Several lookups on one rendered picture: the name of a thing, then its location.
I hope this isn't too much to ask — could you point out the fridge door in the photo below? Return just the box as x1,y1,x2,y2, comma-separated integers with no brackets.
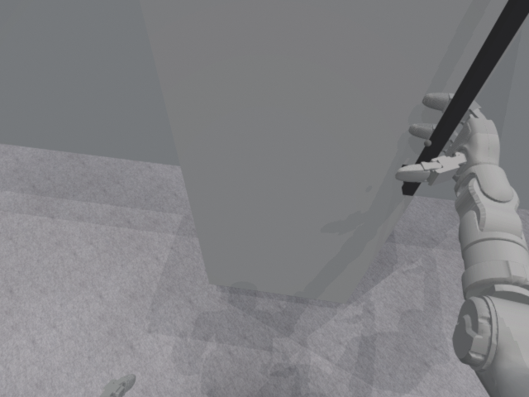
140,0,529,304

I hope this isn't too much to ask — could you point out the robot left hand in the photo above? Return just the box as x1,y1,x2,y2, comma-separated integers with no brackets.
100,374,136,397

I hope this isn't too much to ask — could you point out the handle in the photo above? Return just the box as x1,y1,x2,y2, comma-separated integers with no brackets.
401,0,529,196

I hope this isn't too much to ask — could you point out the right robot forearm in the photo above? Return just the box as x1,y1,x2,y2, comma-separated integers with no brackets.
454,165,529,305

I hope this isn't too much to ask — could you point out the robot right hand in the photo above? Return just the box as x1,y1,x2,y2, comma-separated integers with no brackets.
395,93,500,186

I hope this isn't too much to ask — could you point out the robot right upper arm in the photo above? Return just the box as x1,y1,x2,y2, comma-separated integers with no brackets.
452,295,529,397

